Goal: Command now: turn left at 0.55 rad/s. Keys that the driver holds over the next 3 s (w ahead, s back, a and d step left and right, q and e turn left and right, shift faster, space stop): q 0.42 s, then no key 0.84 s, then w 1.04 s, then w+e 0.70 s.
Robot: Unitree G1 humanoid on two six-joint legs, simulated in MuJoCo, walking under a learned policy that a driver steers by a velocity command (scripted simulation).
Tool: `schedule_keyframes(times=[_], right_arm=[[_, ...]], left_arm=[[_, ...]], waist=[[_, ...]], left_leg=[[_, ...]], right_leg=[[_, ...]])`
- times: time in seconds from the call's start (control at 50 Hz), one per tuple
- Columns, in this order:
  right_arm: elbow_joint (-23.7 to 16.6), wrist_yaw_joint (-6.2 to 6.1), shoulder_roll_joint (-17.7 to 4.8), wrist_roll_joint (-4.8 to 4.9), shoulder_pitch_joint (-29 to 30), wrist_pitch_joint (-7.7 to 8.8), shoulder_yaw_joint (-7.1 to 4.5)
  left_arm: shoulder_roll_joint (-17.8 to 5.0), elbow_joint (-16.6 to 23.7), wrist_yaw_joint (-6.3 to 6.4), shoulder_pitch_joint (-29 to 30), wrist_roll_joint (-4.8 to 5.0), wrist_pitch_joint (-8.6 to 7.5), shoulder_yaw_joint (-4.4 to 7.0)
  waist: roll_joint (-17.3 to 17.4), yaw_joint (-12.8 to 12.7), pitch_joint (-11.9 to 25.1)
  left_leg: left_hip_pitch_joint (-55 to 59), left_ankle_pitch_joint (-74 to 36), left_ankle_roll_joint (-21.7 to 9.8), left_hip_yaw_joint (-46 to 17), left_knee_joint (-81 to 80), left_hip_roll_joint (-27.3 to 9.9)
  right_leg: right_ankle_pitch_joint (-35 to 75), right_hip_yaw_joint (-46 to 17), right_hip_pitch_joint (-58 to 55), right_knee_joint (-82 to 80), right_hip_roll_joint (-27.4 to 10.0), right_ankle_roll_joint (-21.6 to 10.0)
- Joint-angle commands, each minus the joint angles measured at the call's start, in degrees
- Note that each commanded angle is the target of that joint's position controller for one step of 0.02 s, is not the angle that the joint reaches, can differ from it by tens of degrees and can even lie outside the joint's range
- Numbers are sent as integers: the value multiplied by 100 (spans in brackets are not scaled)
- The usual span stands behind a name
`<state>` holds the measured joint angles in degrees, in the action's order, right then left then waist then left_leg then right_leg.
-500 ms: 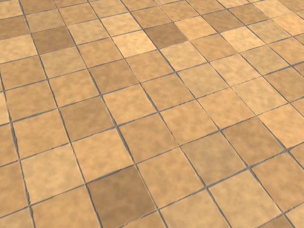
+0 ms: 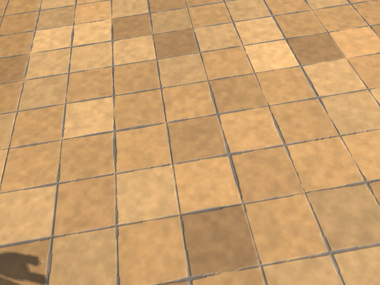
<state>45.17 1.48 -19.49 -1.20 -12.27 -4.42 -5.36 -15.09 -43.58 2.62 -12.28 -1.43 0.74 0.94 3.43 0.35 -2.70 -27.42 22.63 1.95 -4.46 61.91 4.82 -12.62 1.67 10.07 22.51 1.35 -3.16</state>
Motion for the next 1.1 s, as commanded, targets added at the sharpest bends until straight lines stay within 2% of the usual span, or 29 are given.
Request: schedule_keyframes(times=[0.02,0.06,0.14,0.22,0.26,0.28,0.3,0.32,0.34,0.36,0.38,0.4,0.42,0.46,0.48,0.56,0.64,0.72,0.76,0.78,0.8,0.82,0.84,0.86,0.9,0.94,0.98,1.1], right_arm=[[-376,67,-379,23,115,-2,-52],[-454,94,-335,43,256,-28,-23],[-608,136,-211,90,440,-47,50],[-732,130,-192,147,418,-14,77],[-724,117,-152,121,231,33,85],[-678,75,-185,56,59,92,81],[-645,4,-571,-44,-155,180,-7],[-811,-21,-1472,19,-198,248,-191],[-649,-42,-1369,77,-736,243,-243],[-635,-73,-1036,93,-471,228,-135],[-699,-104,-758,101,-17,201,-51],[-774,-139,-638,111,297,189,-8],[-804,-159,-579,119,344,191,11],[-768,-141,-558,128,191,226,32],[-732,-137,-563,121,109,250,35],[-581,-164,-534,51,-161,288,77],[-468,-184,-539,-13,-215,304,122],[-354,-198,-485,-43,-64,310,190],[-289,-234,-394,26,117,308,255],[-260,-248,-270,54,86,337,313],[-264,-236,14,58,-125,391,408],[-142,-245,19,112,-440,350,397],[18,-265,-131,22,-435,297,383],[83,-255,-144,-6,-318,292,388],[225,-229,-296,15,-153,317,346],[380,-234,-244,43,-207,361,371],[551,-271,-140,58,-212,380,409],[989,-316,-97,63,-187,366,438]], left_arm=[[-856,285,19,-213,14,-87,231],[-927,232,5,-372,3,-84,277],[-1004,235,-74,-289,-25,-86,335],[-1128,225,-158,-172,-30,-66,404],[-1176,223,-175,-54,30,-32,433],[-1159,193,-175,-65,65,-11,441],[-979,197,-193,-253,37,11,406],[-460,618,-181,-98,-25,64,254],[-719,629,-98,231,-67,156,279],[-754,569,-112,172,17,195,301],[-802,484,-139,123,70,168,322],[-892,446,-155,87,35,137,358],[-949,367,-184,-46,-31,135,376],[-875,282,-238,-212,-14,162,364],[-814,282,-248,-188,15,181,349],[-703,298,-224,36,29,260,308],[-614,275,-189,177,52,248,262],[-557,177,-120,95,121,208,218],[-433,24,-78,-202,115,148,170],[-451,-30,-43,-296,60,74,145],[-736,-25,7,-334,-52,-17,155],[-1026,63,-44,167,20,-48,166],[-780,13,-110,306,62,-59,115],[-613,-1,-152,401,56,-80,51],[-633,-100,-125,283,68,-82,45],[-689,-264,-94,81,110,-90,65],[-625,-363,-100,53,112,-93,48],[-584,-709,-103,79,88,-105,17]], waist=[[-1071,-178,235],[-1147,-272,283],[-1242,-284,323],[-1389,-227,453],[-1287,-45,511],[-1031,106,550],[-39,174,615],[1379,66,416],[672,504,621],[437,237,324],[288,35,73],[364,-84,49],[443,-100,200],[228,-105,518],[181,-78,537],[332,89,365],[315,160,276],[315,91,291],[167,-166,313],[-37,-212,377],[-686,-55,580],[-1101,286,390],[-1095,252,387],[-1122,233,298],[-1048,64,138],[-801,18,232],[-532,-13,261],[-360,-22,134]], left_leg=[[-644,119,156,145,-75,-175],[-579,253,166,220,-436,-237],[80,415,48,521,-1269,-367],[811,408,-164,830,-2105,-323],[1338,-136,-303,941,-3030,-262],[1866,-881,-389,831,-3845,-236],[2614,-1195,-566,-342,-4569,-919],[2919,-3559,-1316,-2713,-4566,-2654],[2705,-4039,-1961,-2467,-4358,-2735],[2466,-3841,-1958,-1945,-4331,-2379],[2190,-3401,-1712,-1511,-4422,-1935],[2196,-3245,-1489,-1294,-4438,-1607],[2233,-3638,-1453,-1152,-4379,-1442],[2388,-4045,-1450,-1018,-4309,-1414],[2423,-4030,-1445,-1014,-4317,-1417],[2436,-3425,-1457,-1188,-4428,-1452],[2189,-3049,-1487,-1324,-4381,-1482],[1849,-3255,-1425,-1470,-4186,-1465],[1612,-3196,-1193,-1453,-3955,-1323],[1287,-2756,-919,-1438,-3896,-1210],[999,-1973,-650,-1126,-3542,-893],[1219,-607,-517,-500,-3628,-214],[1862,-474,-490,-364,-3773,-337],[2009,-963,-515,-493,-4050,-387],[1900,-1697,-501,-636,-4129,-500],[1804,-1982,-462,-661,-4188,-580],[1753,-1915,-421,-667,-4287,-591],[1810,-1883,-402,-677,-4400,-645]], right_leg=[[2397,-957,-1025,-448,-1478,-874],[2552,-911,-1246,-374,-1613,-928],[2667,-574,-958,-245,-1713,-913],[2849,-309,-645,49,-1792,-805],[2503,-107,-417,433,-1757,-589],[1916,118,-48,848,-1647,-300],[658,534,835,1944,-1285,97],[-2396,725,2514,3045,-201,520],[-2517,-152,2414,3871,-238,512],[-2086,-311,2460,4153,-339,500],[-1536,-402,2395,4011,-420,487],[-1187,-398,2364,3849,-428,498],[-990,-331,2216,3921,-362,539],[-838,-276,2049,3969,-279,589],[-806,-267,2032,3858,-277,601],[-841,-265,1980,3144,-273,584],[-977,-263,1486,2386,-201,461],[-1044,-220,656,1479,-60,313],[-271,-189,-116,159,-42,216],[550,-498,-747,-558,-315,172],[1075,-1409,-1255,-814,-1222,24],[1955,-1890,-479,-672,-1755,-475],[1856,-1675,-28,-523,-1693,-629],[1380,-1415,61,-507,-1320,-401],[882,-1052,-102,-502,-824,-71],[1164,-956,-415,-389,-757,-59],[1177,-940,-545,-342,-769,-90],[952,-942,-429,-429,-728,-98]])
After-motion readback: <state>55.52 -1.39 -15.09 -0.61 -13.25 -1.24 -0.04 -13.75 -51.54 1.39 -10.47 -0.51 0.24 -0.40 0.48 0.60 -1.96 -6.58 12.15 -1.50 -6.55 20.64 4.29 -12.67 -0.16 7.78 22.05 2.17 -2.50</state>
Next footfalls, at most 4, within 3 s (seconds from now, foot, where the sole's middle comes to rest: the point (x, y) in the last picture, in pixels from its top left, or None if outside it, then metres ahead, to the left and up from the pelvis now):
0.30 left None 0.00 0.12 -0.78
0.80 right None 0.07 -0.06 -0.78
1.60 left None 0.07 0.17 -0.78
2.08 right None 0.45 0.15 -0.78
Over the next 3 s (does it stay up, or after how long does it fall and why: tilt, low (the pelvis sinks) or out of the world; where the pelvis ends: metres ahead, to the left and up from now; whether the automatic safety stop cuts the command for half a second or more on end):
stays up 0.72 0.33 0.00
